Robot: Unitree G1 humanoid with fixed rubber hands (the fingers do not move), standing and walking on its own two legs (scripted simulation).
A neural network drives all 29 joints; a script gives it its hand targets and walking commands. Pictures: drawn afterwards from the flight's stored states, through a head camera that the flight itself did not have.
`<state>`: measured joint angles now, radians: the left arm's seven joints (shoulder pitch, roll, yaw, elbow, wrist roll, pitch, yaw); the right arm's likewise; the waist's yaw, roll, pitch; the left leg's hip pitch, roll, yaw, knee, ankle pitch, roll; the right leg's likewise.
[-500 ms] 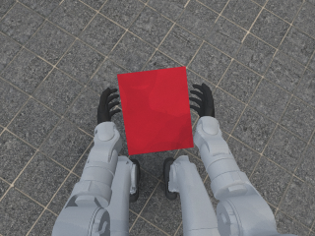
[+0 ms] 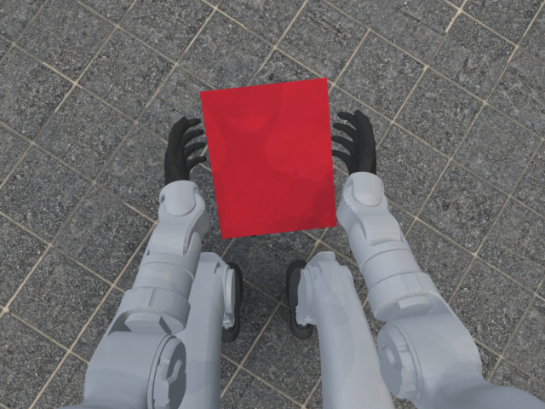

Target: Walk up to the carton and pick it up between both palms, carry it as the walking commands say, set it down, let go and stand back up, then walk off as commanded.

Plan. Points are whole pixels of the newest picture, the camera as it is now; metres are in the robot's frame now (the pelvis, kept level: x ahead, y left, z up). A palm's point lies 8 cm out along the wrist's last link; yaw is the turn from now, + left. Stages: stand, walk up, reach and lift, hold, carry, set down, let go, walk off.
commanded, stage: set down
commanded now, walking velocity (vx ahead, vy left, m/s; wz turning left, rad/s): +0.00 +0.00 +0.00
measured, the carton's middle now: (270, 156) +0.46 +0.00 -0.23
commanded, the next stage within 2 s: none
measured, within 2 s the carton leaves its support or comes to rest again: neither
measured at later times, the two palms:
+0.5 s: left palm (188, 161) +0.45 +0.14 -0.22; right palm (339, 155) +0.46 -0.12 -0.22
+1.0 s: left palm (199, 158) +0.47 +0.14 -0.31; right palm (329, 149) +0.49 -0.12 -0.31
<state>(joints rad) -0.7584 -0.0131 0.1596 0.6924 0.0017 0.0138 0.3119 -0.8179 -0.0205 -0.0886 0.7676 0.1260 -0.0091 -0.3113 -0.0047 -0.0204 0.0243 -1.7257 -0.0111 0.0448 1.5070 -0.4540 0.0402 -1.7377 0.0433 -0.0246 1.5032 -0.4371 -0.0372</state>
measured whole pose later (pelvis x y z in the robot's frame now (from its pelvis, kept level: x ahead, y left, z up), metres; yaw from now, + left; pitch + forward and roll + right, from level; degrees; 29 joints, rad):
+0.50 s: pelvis +0.00 +0.00 -0.07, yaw +1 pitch +42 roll +0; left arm -0.95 0.02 0.16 0.72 0.00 0.08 0.33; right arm -0.98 -0.09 -0.09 0.79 0.11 0.06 -0.32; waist 0.00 -0.02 0.06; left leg -1.99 -0.04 0.04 1.77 -0.52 0.04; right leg -1.99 0.05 -0.02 1.77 -0.51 -0.03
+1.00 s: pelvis -0.02 +0.00 -0.16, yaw +1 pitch +41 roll +0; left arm -1.17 0.04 0.30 0.81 0.00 0.17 0.31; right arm -1.23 -0.13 -0.18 0.92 0.00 0.18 -0.26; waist 0.00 -0.02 0.16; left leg -2.21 -0.05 0.04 2.03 -0.53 0.03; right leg -2.22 0.08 -0.02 2.03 -0.52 -0.02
